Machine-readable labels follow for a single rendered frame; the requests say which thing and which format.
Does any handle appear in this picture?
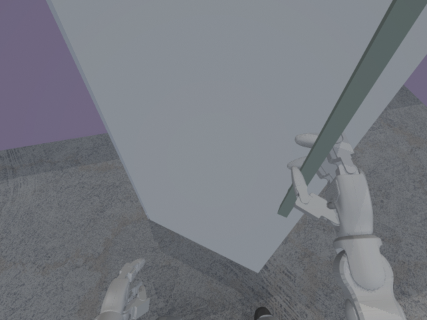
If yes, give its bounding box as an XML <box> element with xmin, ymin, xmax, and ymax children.
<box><xmin>277</xmin><ymin>0</ymin><xmax>427</xmax><ymax>218</ymax></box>

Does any robot left hand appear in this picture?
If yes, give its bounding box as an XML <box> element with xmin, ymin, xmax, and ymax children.
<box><xmin>100</xmin><ymin>258</ymin><xmax>150</xmax><ymax>320</ymax></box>

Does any right robot foot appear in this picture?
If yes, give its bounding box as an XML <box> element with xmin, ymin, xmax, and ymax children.
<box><xmin>254</xmin><ymin>307</ymin><xmax>271</xmax><ymax>320</ymax></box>

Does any robot right forearm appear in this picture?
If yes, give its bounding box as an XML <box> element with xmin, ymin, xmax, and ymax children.
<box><xmin>333</xmin><ymin>235</ymin><xmax>407</xmax><ymax>320</ymax></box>

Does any robot right hand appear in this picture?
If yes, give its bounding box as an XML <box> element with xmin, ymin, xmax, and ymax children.
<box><xmin>287</xmin><ymin>131</ymin><xmax>373</xmax><ymax>237</ymax></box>

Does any fridge door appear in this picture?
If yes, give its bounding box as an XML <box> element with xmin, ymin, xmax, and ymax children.
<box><xmin>51</xmin><ymin>0</ymin><xmax>427</xmax><ymax>273</ymax></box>

